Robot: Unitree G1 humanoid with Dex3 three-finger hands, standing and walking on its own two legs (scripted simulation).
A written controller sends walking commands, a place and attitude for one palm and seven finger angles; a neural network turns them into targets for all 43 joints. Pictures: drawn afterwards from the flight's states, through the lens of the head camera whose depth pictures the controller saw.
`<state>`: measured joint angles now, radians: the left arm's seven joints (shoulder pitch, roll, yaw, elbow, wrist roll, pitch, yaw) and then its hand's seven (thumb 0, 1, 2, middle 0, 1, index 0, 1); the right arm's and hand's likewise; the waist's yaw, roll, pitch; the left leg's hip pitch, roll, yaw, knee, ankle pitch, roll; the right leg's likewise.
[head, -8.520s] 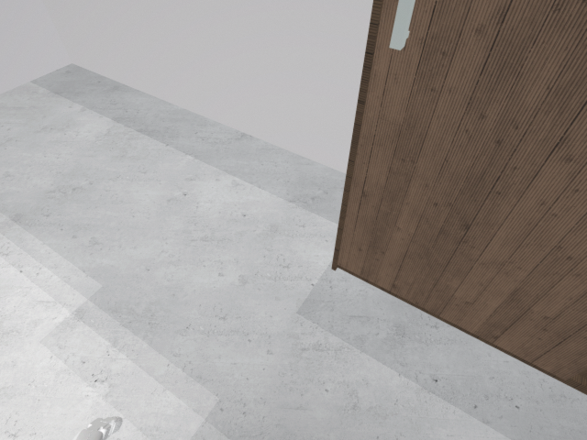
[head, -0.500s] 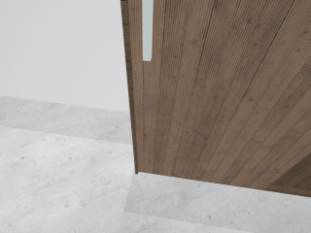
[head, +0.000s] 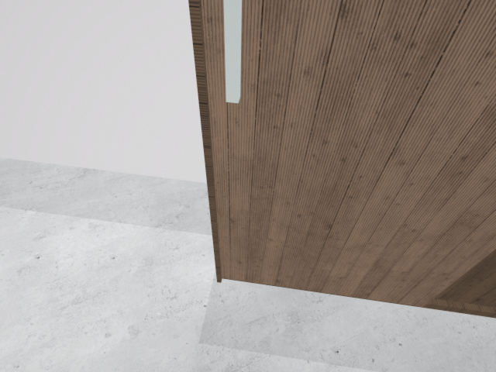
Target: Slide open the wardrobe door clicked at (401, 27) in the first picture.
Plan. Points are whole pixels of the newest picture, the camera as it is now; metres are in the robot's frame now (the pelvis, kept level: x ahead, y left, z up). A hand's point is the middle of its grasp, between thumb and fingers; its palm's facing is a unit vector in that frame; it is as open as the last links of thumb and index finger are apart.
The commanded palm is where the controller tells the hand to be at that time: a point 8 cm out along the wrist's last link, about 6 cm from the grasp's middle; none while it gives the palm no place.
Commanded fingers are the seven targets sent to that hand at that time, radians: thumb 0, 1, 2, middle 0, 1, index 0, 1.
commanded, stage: look again from close up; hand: left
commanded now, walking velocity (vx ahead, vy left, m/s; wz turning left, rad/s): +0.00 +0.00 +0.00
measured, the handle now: (235, 40) +0.57 +0.07 +0.27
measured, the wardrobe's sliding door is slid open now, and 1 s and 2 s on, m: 0.00 0.00 0.00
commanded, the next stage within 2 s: shuffle to correct the standing spot in 0.32 s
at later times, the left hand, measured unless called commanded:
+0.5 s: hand out of the picture -0.04 +0.14 -0.18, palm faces +0.07 -0.99 -0.14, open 7.4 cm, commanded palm none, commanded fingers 0.00 0.90 0.90 -0.20 -0.30 -0.20 -0.30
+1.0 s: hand out of the picture -0.02 +0.13 -0.19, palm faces +0.06 -1.00 -0.08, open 7.4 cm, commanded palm none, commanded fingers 0.00 0.90 0.90 -0.20 -0.30 -0.20 -0.30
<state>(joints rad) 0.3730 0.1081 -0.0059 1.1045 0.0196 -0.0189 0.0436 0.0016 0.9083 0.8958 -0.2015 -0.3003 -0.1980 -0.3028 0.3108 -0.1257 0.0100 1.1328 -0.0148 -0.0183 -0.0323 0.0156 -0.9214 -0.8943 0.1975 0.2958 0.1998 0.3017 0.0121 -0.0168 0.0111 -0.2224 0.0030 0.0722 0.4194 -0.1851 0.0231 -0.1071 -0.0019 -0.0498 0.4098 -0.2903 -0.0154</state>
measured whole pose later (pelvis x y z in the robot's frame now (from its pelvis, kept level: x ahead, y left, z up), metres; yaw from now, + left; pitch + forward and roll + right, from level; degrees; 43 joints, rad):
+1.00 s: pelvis +0.10 +0.00 -0.02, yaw -4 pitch +0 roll -1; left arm 0.51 0.09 0.02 1.16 0.02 -0.02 0.04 0.00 0.91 0.90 -0.20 -0.30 -0.20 -0.30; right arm 0.20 -0.14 -0.02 1.05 -0.02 -0.05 -0.03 0.02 -0.93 -0.89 0.20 0.30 0.20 0.30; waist 0.04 -0.08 0.06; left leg -0.36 0.03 0.17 0.65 -0.25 0.06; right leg -0.09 0.02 0.00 0.68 -0.50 -0.02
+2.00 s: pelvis +0.07 -0.05 -0.01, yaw -4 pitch -2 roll +0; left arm 0.35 0.15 0.00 1.02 0.02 0.01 0.03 0.00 0.91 0.90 -0.20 -0.30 -0.20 -0.30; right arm 0.38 -0.18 -0.02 1.03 -0.02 0.02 0.00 0.01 -0.90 -0.89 0.20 0.30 0.20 0.30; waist -0.02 0.04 0.01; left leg -0.31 0.05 0.07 0.52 -0.17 -0.01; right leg -0.25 -0.05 -0.04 0.58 -0.29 0.02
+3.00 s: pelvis +0.09 -0.04 +0.00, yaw -4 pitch -2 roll +0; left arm 0.30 0.16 0.00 1.10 0.02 -0.02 0.03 0.00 0.91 0.90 -0.20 -0.30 -0.20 -0.30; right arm 0.27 -0.16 -0.01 1.11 -0.01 -0.01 -0.01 0.01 -0.91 -0.89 0.20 0.30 0.20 0.30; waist 0.00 0.00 0.04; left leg -0.23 0.03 0.07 0.42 -0.15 0.00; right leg -0.15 -0.07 -0.04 0.43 -0.25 0.04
